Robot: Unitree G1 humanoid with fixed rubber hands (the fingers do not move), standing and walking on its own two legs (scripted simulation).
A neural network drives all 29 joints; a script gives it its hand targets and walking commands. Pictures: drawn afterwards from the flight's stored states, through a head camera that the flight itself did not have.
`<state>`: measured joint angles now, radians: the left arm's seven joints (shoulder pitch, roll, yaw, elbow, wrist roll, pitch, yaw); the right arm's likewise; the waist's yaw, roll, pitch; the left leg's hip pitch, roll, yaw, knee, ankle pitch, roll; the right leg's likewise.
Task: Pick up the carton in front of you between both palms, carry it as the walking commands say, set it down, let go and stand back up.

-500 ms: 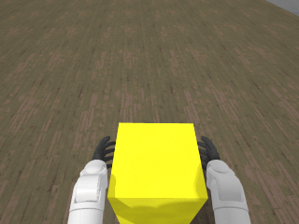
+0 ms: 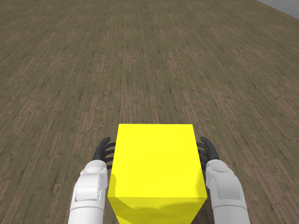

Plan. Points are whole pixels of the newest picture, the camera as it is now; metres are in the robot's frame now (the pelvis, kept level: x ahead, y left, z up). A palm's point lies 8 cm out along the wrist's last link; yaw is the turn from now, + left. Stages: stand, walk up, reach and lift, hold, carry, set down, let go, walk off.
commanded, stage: carry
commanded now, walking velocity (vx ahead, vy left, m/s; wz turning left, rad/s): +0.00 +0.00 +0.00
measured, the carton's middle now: (155, 176) +0.29 +0.00 -0.03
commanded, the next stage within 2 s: hold in 0.52 s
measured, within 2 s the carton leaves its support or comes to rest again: neither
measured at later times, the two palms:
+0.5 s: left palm (98, 168) +0.27 +0.15 +0.04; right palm (212, 168) +0.27 -0.15 +0.04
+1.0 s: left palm (91, 184) +0.23 +0.16 +0.05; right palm (208, 166) +0.28 -0.14 +0.04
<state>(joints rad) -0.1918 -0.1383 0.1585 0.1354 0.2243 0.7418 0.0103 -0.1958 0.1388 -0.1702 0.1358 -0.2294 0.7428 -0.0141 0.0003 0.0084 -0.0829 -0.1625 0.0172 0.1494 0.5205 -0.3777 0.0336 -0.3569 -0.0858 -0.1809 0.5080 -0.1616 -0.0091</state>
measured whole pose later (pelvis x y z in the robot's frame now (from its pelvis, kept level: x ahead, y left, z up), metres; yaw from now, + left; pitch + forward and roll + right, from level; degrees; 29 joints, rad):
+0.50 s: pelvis -0.01 +0.00 +0.00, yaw +0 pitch +1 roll +0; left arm -0.20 -0.14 0.16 0.14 0.23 0.74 0.01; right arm -0.20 0.14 -0.17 0.14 -0.23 0.74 -0.01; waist 0.00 0.01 -0.08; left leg -0.19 0.01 0.15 0.54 -0.37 0.04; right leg -0.38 -0.09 -0.18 0.50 -0.14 -0.01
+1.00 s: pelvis -0.03 -0.04 +0.01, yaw +10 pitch -8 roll +0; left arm -0.23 -0.15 0.20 0.24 0.24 0.67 -0.01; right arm -0.22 0.14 -0.18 0.17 -0.26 0.72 -0.02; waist 0.00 0.05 0.08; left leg -0.01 0.00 -0.03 0.43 -0.27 0.00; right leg -0.13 -0.01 -0.05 0.38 -0.11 -0.01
